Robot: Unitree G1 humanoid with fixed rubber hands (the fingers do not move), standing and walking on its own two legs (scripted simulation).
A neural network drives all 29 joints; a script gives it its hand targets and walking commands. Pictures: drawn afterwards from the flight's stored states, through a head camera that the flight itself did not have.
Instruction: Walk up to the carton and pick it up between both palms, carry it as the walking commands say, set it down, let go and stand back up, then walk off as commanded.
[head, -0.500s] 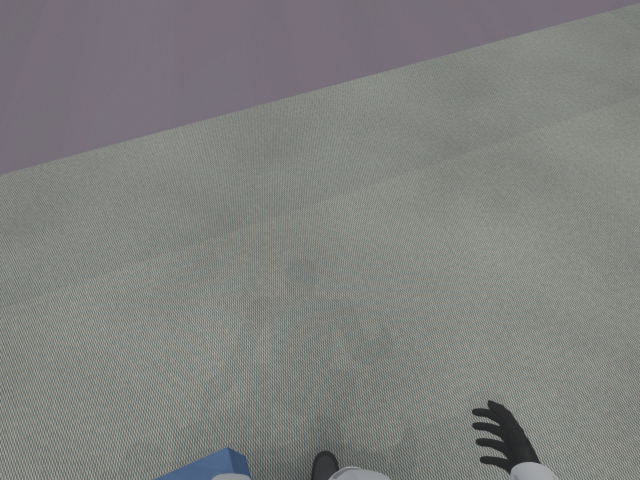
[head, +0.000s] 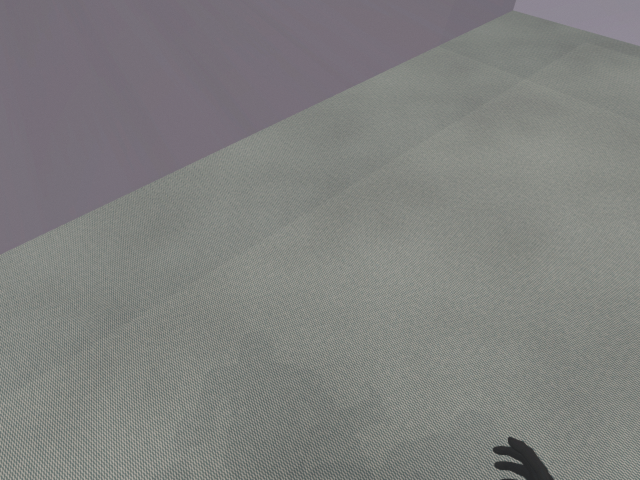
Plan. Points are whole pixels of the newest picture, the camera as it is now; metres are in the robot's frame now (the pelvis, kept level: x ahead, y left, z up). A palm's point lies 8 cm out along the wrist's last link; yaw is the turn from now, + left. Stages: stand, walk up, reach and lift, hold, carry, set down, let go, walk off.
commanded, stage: walk off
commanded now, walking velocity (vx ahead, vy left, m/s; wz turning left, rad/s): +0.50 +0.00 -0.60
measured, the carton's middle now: out of the picture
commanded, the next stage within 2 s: none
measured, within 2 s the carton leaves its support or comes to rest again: neither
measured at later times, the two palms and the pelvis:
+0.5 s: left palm (225, 272) +0.44 +0.20 -0.07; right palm (583, 452) +0.19 -0.29 -0.05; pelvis +0.23 -0.01 +0.04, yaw -21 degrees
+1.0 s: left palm (347, 192) +0.65 -0.01 -0.07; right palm out of the picture +0.37 -0.46 -0.06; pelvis +0.44 -0.18 +0.04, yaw -38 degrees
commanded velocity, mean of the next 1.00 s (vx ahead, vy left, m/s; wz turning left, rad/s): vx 0.50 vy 0.00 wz -0.60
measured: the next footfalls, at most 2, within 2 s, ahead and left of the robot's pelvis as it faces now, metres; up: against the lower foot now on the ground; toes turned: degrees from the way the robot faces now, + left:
left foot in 0.32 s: +0.32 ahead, +0.08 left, +0.00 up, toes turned -8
right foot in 0.78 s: +0.43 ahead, -0.25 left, +0.00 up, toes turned -38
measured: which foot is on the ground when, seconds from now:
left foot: up 0.00-0.30, down 0.32-0.80, up 0.82-1.00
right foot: down 0.00-0.34, up 0.36-0.76, down 0.78-1.00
